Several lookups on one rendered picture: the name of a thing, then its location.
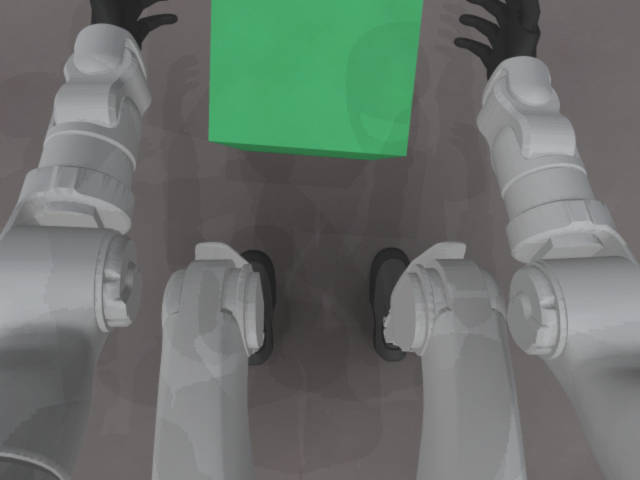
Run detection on right robot upper arm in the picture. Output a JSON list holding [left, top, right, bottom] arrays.
[[506, 256, 640, 480]]

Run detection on left robot forearm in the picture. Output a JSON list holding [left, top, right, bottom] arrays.
[[0, 23, 152, 241]]

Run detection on carton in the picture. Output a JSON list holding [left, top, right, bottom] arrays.
[[208, 0, 423, 160]]

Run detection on robot left hand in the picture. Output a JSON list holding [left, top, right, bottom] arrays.
[[90, 0, 178, 50]]

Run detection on left robot thigh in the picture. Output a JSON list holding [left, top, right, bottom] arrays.
[[152, 259, 264, 480]]

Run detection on right robot forearm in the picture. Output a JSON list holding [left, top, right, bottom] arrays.
[[477, 56, 640, 268]]

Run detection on right robot shin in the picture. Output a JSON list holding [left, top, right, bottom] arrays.
[[383, 241, 506, 352]]

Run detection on left robot upper arm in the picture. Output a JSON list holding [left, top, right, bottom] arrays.
[[0, 225, 142, 480]]

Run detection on robot right hand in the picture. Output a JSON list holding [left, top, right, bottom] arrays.
[[454, 0, 541, 81]]

